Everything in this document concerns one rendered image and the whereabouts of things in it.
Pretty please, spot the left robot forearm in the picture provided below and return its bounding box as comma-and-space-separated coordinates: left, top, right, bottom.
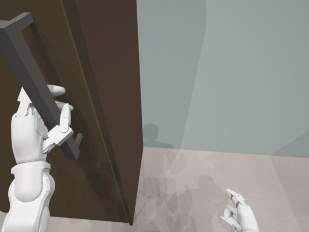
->
1, 161, 55, 232

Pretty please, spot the handle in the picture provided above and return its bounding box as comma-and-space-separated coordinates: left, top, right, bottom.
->
0, 12, 83, 160

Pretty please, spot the robot right hand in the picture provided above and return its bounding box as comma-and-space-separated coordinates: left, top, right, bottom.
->
221, 188, 259, 232

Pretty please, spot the robot left hand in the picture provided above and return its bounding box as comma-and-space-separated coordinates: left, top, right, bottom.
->
11, 85, 73, 164

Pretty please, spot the wardrobe door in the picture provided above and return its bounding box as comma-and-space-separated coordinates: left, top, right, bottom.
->
0, 0, 128, 223

